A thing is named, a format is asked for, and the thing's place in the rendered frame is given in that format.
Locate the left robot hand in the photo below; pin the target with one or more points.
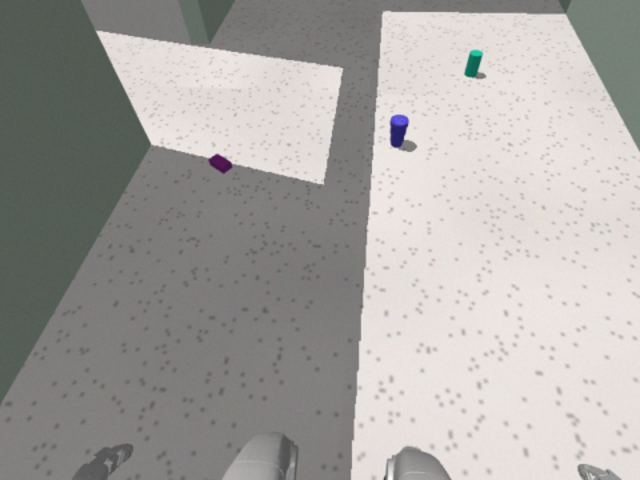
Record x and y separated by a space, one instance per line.
104 463

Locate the right robot hand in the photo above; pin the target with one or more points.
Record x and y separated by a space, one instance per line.
588 472

